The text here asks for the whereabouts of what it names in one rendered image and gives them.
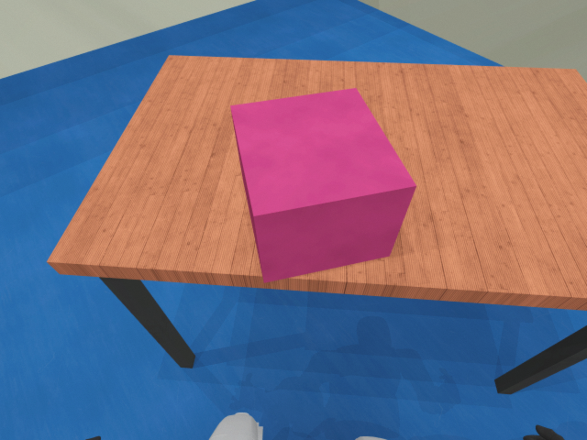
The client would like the robot left thigh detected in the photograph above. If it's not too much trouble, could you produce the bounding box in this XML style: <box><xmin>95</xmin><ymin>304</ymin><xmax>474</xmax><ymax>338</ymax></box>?
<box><xmin>209</xmin><ymin>414</ymin><xmax>263</xmax><ymax>440</ymax></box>

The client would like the table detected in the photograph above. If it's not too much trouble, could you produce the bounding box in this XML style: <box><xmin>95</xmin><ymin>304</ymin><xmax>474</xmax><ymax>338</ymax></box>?
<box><xmin>47</xmin><ymin>55</ymin><xmax>587</xmax><ymax>394</ymax></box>

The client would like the carton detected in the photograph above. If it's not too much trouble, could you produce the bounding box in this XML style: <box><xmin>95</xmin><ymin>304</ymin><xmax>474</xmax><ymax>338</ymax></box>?
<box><xmin>230</xmin><ymin>88</ymin><xmax>416</xmax><ymax>283</ymax></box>

